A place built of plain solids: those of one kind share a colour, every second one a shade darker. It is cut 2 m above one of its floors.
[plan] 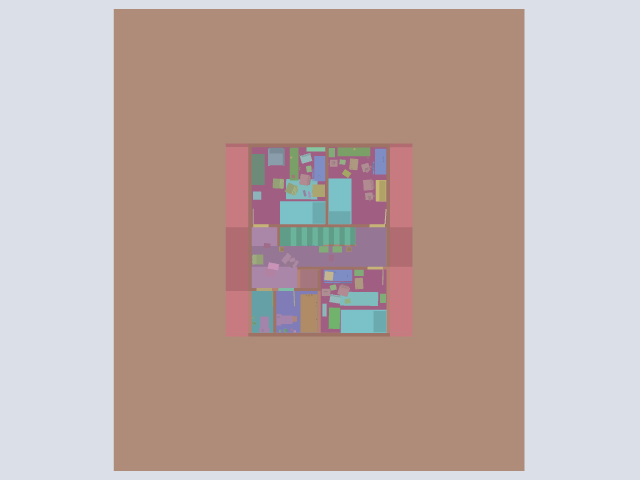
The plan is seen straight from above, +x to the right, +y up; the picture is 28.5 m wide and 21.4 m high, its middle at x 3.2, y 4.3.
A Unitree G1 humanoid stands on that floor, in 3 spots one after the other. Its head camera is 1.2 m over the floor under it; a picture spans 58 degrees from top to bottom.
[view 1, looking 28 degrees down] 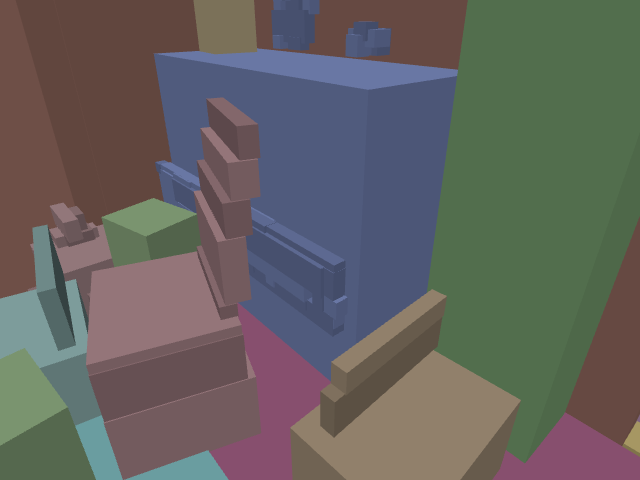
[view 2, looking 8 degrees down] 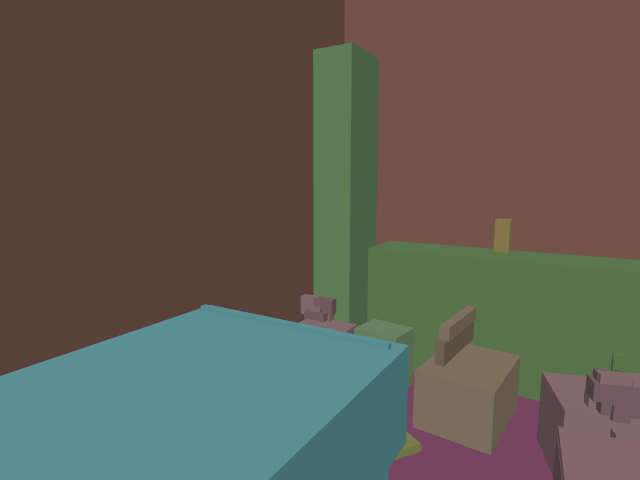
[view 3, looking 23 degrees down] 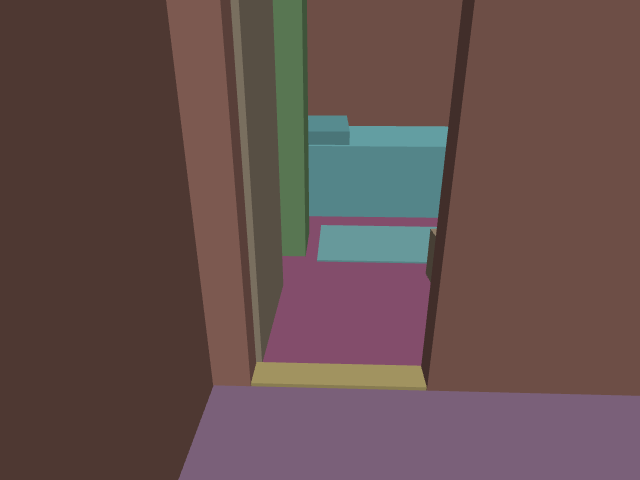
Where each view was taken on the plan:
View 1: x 5.38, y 1.68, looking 139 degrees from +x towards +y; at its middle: chest_drawers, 1.37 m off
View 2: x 5.12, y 5.53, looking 121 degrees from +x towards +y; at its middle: billy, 2.91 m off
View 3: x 5.69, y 4.45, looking -88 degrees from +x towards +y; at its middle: rug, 3.04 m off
